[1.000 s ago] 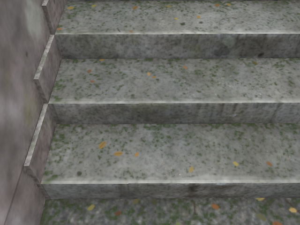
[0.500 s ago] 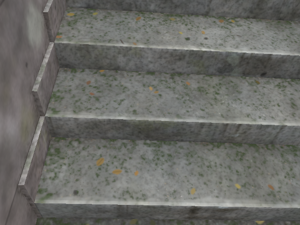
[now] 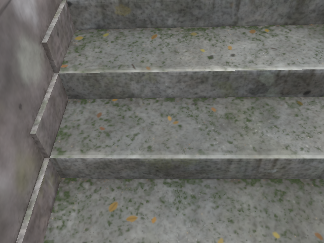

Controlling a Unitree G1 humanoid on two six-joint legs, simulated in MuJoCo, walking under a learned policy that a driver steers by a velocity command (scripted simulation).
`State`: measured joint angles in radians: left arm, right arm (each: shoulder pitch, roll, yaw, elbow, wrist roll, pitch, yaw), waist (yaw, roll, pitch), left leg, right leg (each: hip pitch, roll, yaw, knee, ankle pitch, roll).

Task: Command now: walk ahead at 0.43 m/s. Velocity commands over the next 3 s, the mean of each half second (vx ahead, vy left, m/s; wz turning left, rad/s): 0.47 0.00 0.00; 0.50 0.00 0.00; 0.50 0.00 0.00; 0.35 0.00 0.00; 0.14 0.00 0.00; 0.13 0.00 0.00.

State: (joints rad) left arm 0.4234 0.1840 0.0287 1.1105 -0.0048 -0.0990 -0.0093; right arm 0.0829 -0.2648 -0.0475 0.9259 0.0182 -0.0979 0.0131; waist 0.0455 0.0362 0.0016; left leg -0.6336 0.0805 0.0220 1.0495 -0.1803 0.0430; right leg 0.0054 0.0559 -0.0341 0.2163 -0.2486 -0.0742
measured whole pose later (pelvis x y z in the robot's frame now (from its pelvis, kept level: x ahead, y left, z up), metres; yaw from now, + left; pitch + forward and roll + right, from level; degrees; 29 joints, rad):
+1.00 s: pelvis +0.50 -0.06 +0.14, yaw +1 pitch +2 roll +2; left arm 0.45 0.17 -0.01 1.11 0.04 -0.07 -0.05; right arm 0.13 -0.20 0.01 0.79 0.02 -0.07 0.01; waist 0.02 0.04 -0.11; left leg -1.09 -0.03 -0.16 1.93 -0.02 0.14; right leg -0.29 -0.03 -0.12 0.59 -0.33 -0.06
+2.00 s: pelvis +1.06 -0.09 +0.40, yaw +1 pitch +2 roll +0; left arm 0.18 0.21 0.00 0.92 0.04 -0.05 -0.03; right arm 0.32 -0.21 -0.01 0.94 0.01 -0.06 0.02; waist 0.00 0.03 -0.05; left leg -0.64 -0.05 -0.15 1.72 -0.19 0.11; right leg -0.56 -0.01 -0.15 0.80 -0.29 -0.09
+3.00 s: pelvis +1.31 -0.21 +0.53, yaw -1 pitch +2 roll +1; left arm 0.18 0.16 0.01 0.93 0.03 -0.05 0.00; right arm 0.28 -0.19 -0.03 0.92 0.00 0.01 -0.04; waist 0.01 0.03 -0.05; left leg -0.61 -0.03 -0.04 1.58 -0.22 0.07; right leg -0.63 -0.10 -0.15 0.97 -0.37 -0.06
